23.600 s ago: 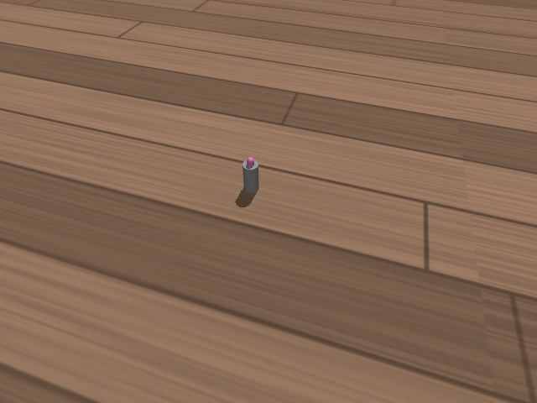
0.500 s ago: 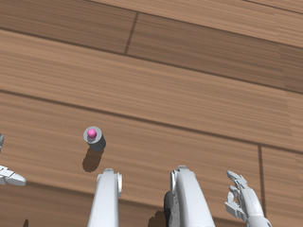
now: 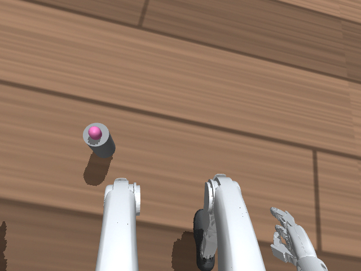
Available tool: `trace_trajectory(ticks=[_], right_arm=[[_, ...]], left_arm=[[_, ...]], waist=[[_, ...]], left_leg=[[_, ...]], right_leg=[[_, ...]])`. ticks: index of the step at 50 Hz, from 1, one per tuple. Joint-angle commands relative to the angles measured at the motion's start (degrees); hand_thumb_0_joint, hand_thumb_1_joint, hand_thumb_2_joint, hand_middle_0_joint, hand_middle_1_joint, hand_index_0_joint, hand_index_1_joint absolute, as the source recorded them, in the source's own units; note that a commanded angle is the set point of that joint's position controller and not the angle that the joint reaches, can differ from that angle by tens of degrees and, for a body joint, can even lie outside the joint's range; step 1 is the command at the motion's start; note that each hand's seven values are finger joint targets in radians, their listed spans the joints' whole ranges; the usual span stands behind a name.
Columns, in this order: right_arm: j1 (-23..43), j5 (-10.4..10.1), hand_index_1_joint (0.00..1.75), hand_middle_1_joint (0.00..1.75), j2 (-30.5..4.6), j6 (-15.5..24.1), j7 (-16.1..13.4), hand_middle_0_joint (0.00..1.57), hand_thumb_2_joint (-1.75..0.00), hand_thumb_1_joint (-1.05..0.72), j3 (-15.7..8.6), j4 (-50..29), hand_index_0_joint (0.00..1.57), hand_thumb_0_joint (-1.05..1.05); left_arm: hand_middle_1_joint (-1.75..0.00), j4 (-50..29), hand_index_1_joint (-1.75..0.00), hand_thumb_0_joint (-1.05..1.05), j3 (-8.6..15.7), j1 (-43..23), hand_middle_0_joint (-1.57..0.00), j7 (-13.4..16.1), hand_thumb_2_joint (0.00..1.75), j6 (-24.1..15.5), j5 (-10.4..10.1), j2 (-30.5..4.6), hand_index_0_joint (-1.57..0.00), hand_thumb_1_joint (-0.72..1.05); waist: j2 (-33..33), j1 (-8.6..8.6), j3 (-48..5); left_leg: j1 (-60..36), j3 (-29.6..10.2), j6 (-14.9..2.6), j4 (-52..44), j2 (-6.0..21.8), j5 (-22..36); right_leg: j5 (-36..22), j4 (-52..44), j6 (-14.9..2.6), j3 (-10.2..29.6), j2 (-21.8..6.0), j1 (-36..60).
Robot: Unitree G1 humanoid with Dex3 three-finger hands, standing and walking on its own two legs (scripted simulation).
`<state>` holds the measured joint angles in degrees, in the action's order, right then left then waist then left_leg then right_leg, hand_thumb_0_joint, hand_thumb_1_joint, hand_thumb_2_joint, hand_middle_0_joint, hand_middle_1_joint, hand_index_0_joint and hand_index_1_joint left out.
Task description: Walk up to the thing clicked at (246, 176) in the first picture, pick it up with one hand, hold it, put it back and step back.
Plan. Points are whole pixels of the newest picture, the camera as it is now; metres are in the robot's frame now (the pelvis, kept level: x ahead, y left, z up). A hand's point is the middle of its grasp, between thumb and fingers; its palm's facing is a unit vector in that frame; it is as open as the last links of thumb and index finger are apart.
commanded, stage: go down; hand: left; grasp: from the side
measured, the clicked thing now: (99, 140) +0.47 +0.24 -0.35
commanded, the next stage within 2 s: approach in 0.94 s
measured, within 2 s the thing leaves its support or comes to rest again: neither
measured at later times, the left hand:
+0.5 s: hand out of the picture +0.37 +0.41 -0.05, palm faces +0.21 -0.97 -0.10, open 17.3 cm
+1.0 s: hand out of the picture +0.39 +0.42 -0.06, palm faces +0.22 -0.97 -0.07, open 17.2 cm
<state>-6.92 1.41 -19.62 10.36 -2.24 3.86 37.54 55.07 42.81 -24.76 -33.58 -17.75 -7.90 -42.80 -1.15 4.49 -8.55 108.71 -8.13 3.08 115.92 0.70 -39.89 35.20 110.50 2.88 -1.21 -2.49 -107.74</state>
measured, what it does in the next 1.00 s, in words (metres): lowers itself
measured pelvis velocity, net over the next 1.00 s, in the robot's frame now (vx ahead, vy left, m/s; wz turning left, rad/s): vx -0.01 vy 0.01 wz -0.01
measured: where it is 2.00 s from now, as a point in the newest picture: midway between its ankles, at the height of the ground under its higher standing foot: (163, 256)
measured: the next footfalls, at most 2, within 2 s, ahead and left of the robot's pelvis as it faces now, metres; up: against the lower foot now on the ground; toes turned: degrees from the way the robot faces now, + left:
none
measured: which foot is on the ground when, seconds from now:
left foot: down 0.00-1.00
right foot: down 0.00-1.00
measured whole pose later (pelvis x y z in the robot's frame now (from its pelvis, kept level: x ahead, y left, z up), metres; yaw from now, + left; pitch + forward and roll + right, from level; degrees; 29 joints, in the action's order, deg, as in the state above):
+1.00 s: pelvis -0.01 +0.01 -0.07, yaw -1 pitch +32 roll -7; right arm -7.2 2.3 -20.8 8.2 0.3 5.6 39.7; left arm 60.1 47.1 -35.0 -38.0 -18.9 -8.5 -49.2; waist -1.2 5.7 -6.3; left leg 121.1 -8.8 2.6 129.5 -1.3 -40.7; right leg 36.2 123.3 3.3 0.0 -2.7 -119.3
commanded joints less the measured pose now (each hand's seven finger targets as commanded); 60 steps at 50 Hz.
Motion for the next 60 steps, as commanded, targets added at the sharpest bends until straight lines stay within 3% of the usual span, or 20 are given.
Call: trace_trajectory(ticks=[1,6,8,11,14,17,20,22,24,26,28,33,35,39,41,45,48,52,54,60], right_arm=[[-5.83,-0.26,0.3,0.3,-12.76,1.66,-0.95,0.2,-0.91,-0.91,-4.65,-3.74,0.2,0.0],[-6.88,0.15,0.3,0.3,-12.96,1.54,-0.46,0.2,-0.9,-0.91,-4.67,-2.67,0.2,0.0],[-6.61,0.33,0.3,0.3,-13.24,1.51,-0.32,0.2,-0.9,-0.91,-4.63,-3.08,0.2,0.0],[-7.02,0.5,0.3,0.3,-13.47,1.28,-0.13,0.2,-0.9,-0.91,-4.48,-1.98,0.2,0.0],[-7.25,0.53,0.3,0.3,-13.99,1.1,0.03,0.2,-0.9,-0.91,-4.44,-2.24,0.2,0.0],[-7.46,0.48,0.3,0.3,-13.82,0.69,0.37,0.2,-0.9,-0.9,-4.08,-1.66,0.2,0.0],[-7.11,0.25,0.3,0.3,-14.26,0.24,0.44,0.2,-0.9,-0.9,-3.85,-1.65,0.2,0.0],[-7.17,0.15,0.3,0.3,-14.06,0.11,0.64,0.2,-0.9,-0.91,-3.81,-1.64,0.2,0.0],[-7.1,0.05,0.3,0.3,-14.19,-0.06,0.62,0.2,-0.9,-0.91,-3.6,-2.08,0.2,0.0],[-7.18,0.15,0.3,0.3,-13.83,0.09,0.75,0.2,-0.9,-0.91,-3.32,-1.33,0.2,0.0],[-7.63,0.14,0.3,0.3,-13.99,0.14,0.83,0.2,-0.9,-0.9,-3.25,-1.3,0.2,0.0],[-8.01,0.25,0.3,0.3,-14.45,0.0,1.05,0.2,-0.9,-0.9,-3.31,-0.88,0.2,0.0],[-8.77,0.49,0.3,0.3,-14.68,-0.14,1.08,0.2,-0.9,-0.9,-3.25,-0.7,0.2,0.0],[-8.58,0.46,0.3,0.3,-14.75,-0.28,1.19,0.2,-0.91,-0.9,-3.19,-0.53,0.2,0.0],[-8.74,0.52,0.3,0.3,-14.8,-0.57,1.12,0.2,-0.9,-0.9,-3.26,-0.35,0.2,0.0],[-8.87,0.67,0.3,0.3,-14.64,-0.81,1.29,0.2,-0.91,-0.9,-3.17,0.11,0.2,0.0],[-8.82,0.69,0.3,0.3,-14.62,-1.0,1.39,0.2,-0.9,-0.9,-3.26,0.02,0.2,0.0],[-8.59,0.81,0.3,0.3,-14.61,-0.99,1.6,0.2,-0.91,-0.92,-3.04,0.03,0.2,0.0],[-8.52,1.06,0.3,0.3,-14.81,-1.1,1.66,0.2,-0.9,-0.91,-2.82,0.11,0.2,0.0],[-6.15,1.75,0.3,0.3,-15.0,-0.17,2.41,0.2,-0.9,-0.9,-1.26,-1.39,0.2,0.0]], left_arm=[[-0.04,-9.99,-0.04,0.0,5.02,-8.58,-0.04,-0.45,0.03,-3.31,-2.56,-23.76,-0.04,-0.52],[-0.04,-8.02,-0.04,0.0,4.23,-11.92,-0.04,-1.71,0.04,-3.91,-2.73,-22.25,-0.03,-0.49],[-0.04,-8.86,-0.04,0.0,5.18,-13.81,-0.04,-1.91,0.03,-4.21,-2.47,-24.92,-0.04,-0.51],[-0.05,-8.21,-0.05,0.0,4.17,-15.62,-0.04,-2.56,0.04,-4.33,-2.13,-24.56,-0.04,-0.5],[-0.05,-10.41,-0.05,0.0,6.15,-17.62,-0.04,-2.23,0.04,-4.4,-1.91,-28.44,-0.04,-0.5],[-0.05,-9.24,-0.05,0.0,4.68,-17.92,-0.04,-2.02,0.06,-3.97,-1.42,-26.98,-0.03,-0.49],[-0.05,-8.22,-0.05,0.0,5.62,-17.41,-0.04,-1.76,0.05,-3.61,-1.27,-28.67,-0.03,-0.48],[-0.05,-7.5,-0.05,0.0,4.56,-17.94,-0.04,-1.93,0.06,-3.54,-1.55,-27.1,-0.03,-0.48],[-0.05,-9.01,-0.05,0.0,5.72,-19.53,-0.04,-1.94,0.05,-4.03,-1.93,-29.29,-0.03,-0.52],[-0.05,-5.27,-0.05,0.0,4.77,-17.58,-0.04,-2.48,0.05,-3.96,-2.26,-26.74,-0.03,-0.49],[-0.04,-6.67,-0.04,0.0,5.62,-19.73,-0.04,-2.72,0.05,-4.58,-2.48,-28.8,-0.03,-0.49],[-0.05,-4.8,-0.05,0.0,5.86,-19.75,-0.03,-3.65,0.06,-4.99,-2.72,-28.31,-0.03,-0.47],[-0.04,-6.6,-0.04,0.0,7.43,-20.95,-0.03,-3.75,0.05,-5.19,-2.66,-31.21,-0.03,-0.48],[-0.05,-5.95,-0.05,0.0,7.02,-20.52,-0.03,-4.12,0.08,-5.04,-2.54,-30.44,-0.02,-0.45],[-0.04,-8.18,-0.05,0.0,7.73,-21.92,-0.03,-3.97,0.07,-5.19,-2.37,-32.17,-0.02,-0.45],[-0.04,-6.28,-0.05,0.0,6.99,-21.11,-0.03,-4.29,0.07,-4.79,-2.51,-29.75,-0.02,-0.44],[-0.04,-6.96,-0.04,0.0,7.96,-21.88,-0.03,-4.33,0.07,-5.01,-2.68,-31.22,-0.02,-0.44],[-0.08,-3.81,-0.11,0.0,6.86,-21.94,-0.05,-4.73,0.12,-5.11,-2.55,-29.49,-0.02,-0.48],[-0.05,-2.56,-0.06,0.0,7.62,-21.98,-0.08,-4.98,0.0,-5.69,-2.84,-29.49,-0.06,-0.53],[-0.05,5.46,-0.06,0.0,5.11,-24.07,-0.08,-5.76,0.0,-11.48,-4.92,-24.69,-0.06,-0.55]], waist=[[13.05,-3.16,-31.52],[11.43,-1.28,-30.79],[11.05,-1.83,-31.81],[13.2,-1.69,-31.42],[14.22,-2.65,-34.29],[15.34,-2.08,-32.43],[16.17,-2.91,-30.46],[15.19,-1.96,-30.16],[15.05,-2.17,-29.89],[12.86,-1.49,-28.23],[12.6,-1.03,-29.57],[13.17,-1.37,-29.85],[13.9,-1.67,-33.14],[14.91,-1.75,-33.05],[16.16,-1.96,-34.21],[16.21,-1.18,-32.27],[15.07,-1.64,-32.31],[12.53,-0.35,-30.46],[12.99,-0.21,-30.14],[7.33,2.96,-24.26]], left_leg=[[-21.81,4.57,-3.73,-16.36,-0.2,9.89],[-18.88,4.79,-3.94,-13.15,-0.31,10.87],[-17.47,5.64,-4.29,-11.88,-0.49,9.3],[-18.65,4.85,-4.0,-12.21,-0.14,7.23],[-19.07,4.96,-3.97,-11.71,-0.36,6.71],[-18.41,4.02,-3.78,-12.52,-0.16,4.0],[-18.05,3.39,-3.71,-12.8,-0.23,2.96],[-16.91,3.62,-3.86,-11.82,-0.37,2.52],[-15.07,4.3,-4.15,-10.9,-0.64,2.26],[-13.58,4.8,-4.36,-9.35,-0.75,3.19],[-12.69,4.82,-4.43,-8.39,-0.94,4.2],[-13.55,4.41,-4.21,-7.97,-0.72,4.7],[-14.51,4.95,-4.1,-6.9,-0.94,7.09],[-15.03,4.72,-3.92,-7.06,-0.85,6.88],[-15.48,4.9,-3.87,-6.73,-0.86,8.29],[-15.12,4.63,-3.7,-6.07,-0.81,8.83],[-13.77,5.25,-3.96,-4.93,-1.03,10.09],[-11.91,5.09,-4.27,-4.25,-1.04,8.43],[-11.98,5.0,-4.12,-3.29,-1.04,10.47],[-4.44,4.77,-4.69,0.85,-0.98,4.95]], right_leg=[[-6.43,-8.38,-4.56,-3.02,1.33,16.73],[-6.94,-6.39,-4.53,-3.21,1.31,14.96],[-5.64,-6.56,-4.37,-2.94,1.31,15.55],[-4.37,-4.69,-4.5,-3.47,1.4,12.43],[-4.02,-3.82,-4.45,-3.46,1.31,12.79],[-2.13,-2.35,-4.53,-4.17,1.37,9.63],[-1.54,-1.4,-4.59,-4.47,1.27,7.53],[-1.08,-1.35,-4.59,-4.37,1.33,6.59],[-0.57,-1.37,-4.54,-4.22,1.33,7.29],[-0.93,-1.39,-4.48,-4.24,1.43,7.09],[-1.28,-0.84,-4.47,-4.2,1.32,7.78],[-1.95,0.67,-4.58,-4.52,1.34,5.92],[-3.41,0.87,-4.56,-4.22,1.25,7.99],[-3.22,1.75,-4.71,-4.37,1.2,6.68],[-4.3,2.24,-4.79,-4.32,1.14,6.78],[-4.79,3.19,-4.9,-4.44,1.13,5.17],[-5.48,2.91,-4.81,-4.17,1.14,5.89],[-4.03,2.75,-4.7,-4.42,1.25,5.24],[-5.67,3.8,-4.77,-4.54,1.16,4.82],[-1.26,5.07,-4.26,-5.26,1.81,1.55]])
